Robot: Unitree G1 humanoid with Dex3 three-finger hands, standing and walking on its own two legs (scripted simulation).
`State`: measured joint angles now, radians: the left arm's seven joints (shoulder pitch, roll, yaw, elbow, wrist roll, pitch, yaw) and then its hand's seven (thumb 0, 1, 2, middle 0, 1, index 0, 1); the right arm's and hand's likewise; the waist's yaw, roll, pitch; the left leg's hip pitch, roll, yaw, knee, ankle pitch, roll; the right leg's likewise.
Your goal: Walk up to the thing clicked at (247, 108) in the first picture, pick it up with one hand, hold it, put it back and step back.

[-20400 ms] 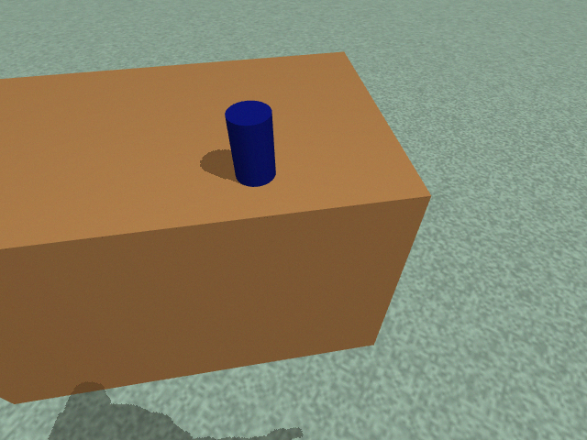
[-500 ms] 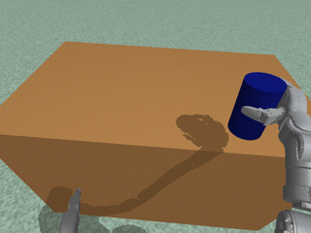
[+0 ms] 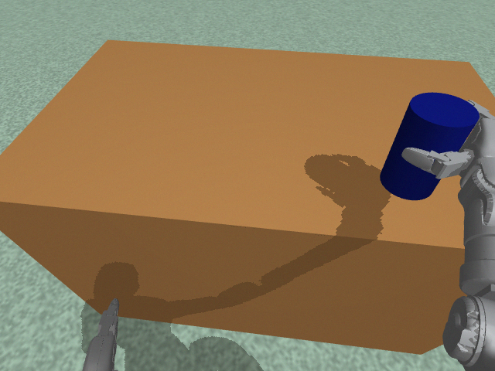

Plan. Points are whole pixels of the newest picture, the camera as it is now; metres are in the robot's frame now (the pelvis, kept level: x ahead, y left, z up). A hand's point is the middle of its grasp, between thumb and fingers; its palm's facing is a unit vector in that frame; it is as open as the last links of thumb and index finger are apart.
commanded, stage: crouch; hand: right
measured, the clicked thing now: (422, 149) +0.44 -0.23 +0.15
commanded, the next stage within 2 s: lower in 0.14 s
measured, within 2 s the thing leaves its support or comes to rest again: rests again in 1.14 s
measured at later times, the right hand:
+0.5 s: hand (437, 149) +0.45 -0.26 +0.14, palm faces +0.28 +0.96 -0.05, open 11.8 cm
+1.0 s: hand (430, 153) +0.46 -0.26 +0.13, palm faces +0.29 +0.96 -0.03, open 11.7 cm
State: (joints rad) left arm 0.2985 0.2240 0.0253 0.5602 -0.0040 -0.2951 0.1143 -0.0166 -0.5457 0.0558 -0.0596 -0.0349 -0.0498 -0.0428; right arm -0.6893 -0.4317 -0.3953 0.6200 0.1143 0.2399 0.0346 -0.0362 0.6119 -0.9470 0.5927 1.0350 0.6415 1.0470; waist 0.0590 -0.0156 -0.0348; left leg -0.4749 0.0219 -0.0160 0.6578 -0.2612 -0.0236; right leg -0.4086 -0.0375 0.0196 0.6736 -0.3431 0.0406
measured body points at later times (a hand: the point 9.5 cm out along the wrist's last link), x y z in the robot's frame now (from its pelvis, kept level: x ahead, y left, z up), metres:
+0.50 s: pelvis -0.01 +0.00 +0.00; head +0.04 -0.01 +0.44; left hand +0.15 +0.26 -0.06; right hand +0.43 -0.31 +0.15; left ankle +0.04 +0.13 -0.72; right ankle +0.00 -0.14 -0.72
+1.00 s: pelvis +0.00 -0.01 -0.01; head +0.05 -0.01 +0.44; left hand +0.15 +0.26 -0.06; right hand +0.44 -0.31 +0.13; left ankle +0.04 +0.13 -0.72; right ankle +0.00 -0.14 -0.72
